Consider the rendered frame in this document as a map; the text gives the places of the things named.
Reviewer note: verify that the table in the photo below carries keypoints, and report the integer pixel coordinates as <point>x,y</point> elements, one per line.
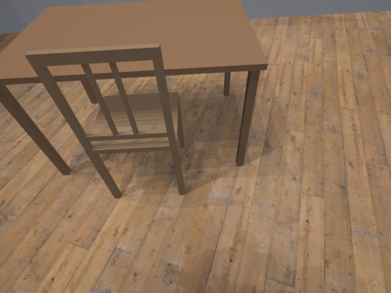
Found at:
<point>196,37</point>

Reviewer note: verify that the chair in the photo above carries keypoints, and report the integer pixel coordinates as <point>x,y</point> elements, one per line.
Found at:
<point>125,123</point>

